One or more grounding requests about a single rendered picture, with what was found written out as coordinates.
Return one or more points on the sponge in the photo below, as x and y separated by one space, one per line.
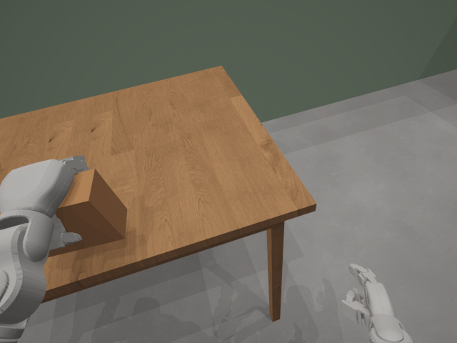
92 210

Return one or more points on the robot left forearm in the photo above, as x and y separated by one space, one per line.
25 237

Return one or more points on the right robot hand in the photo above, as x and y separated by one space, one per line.
361 306

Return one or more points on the table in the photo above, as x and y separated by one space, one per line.
187 157

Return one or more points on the left robot hand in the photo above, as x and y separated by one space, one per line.
41 187

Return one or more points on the robot right forearm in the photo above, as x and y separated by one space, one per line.
384 328

